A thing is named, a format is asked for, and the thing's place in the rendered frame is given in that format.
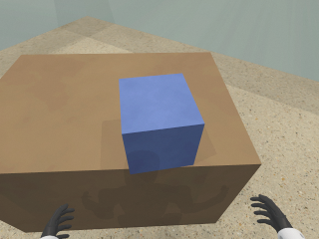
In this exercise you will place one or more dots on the robot left hand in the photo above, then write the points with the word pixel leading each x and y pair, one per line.
pixel 52 227

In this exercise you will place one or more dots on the pedestal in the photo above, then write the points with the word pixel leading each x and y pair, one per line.
pixel 61 143

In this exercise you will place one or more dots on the carton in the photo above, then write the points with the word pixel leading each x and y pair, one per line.
pixel 160 121

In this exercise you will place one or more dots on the robot right hand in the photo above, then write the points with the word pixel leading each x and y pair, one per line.
pixel 276 217

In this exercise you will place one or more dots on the right robot forearm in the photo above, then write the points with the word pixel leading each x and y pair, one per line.
pixel 290 233

